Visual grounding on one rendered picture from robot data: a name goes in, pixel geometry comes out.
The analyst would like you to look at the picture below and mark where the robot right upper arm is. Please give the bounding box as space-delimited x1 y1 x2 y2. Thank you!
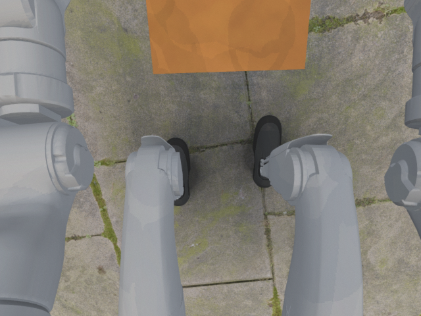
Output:
384 138 421 239

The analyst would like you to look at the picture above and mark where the left robot foot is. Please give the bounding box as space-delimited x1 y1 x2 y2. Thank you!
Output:
167 138 191 206

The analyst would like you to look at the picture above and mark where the right robot forearm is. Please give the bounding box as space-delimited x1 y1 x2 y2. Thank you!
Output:
404 0 421 135

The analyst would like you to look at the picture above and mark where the robot left upper arm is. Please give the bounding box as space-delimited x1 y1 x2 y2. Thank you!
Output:
0 121 94 316

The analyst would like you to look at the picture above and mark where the robot left shin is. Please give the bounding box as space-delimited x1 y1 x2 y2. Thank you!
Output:
125 136 184 199

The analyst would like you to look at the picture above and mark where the left robot forearm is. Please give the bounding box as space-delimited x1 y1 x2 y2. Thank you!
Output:
0 0 74 126

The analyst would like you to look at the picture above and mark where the carton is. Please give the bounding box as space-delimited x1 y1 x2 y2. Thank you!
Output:
146 0 311 74

